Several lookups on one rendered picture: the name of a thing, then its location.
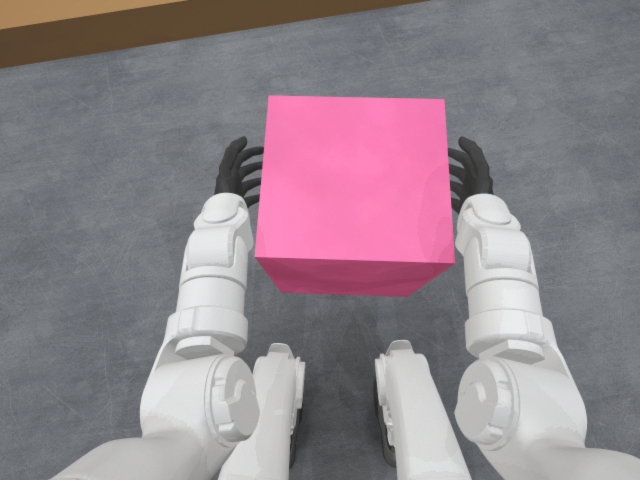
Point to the robot left upper arm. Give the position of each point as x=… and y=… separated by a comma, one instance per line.
x=193, y=415

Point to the right robot hand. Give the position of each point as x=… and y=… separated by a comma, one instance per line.
x=475, y=177

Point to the robot left forearm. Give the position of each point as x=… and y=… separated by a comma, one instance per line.
x=209, y=318

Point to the robot right upper arm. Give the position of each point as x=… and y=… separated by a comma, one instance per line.
x=530, y=424

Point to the left robot hand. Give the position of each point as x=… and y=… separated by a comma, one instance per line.
x=229, y=179

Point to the robot right forearm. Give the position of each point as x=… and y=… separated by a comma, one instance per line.
x=505, y=314

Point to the right robot foot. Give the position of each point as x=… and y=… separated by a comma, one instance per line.
x=388, y=451

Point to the right robot thigh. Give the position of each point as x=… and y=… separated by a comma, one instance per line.
x=426, y=447

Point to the carton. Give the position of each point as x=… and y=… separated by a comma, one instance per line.
x=355, y=195

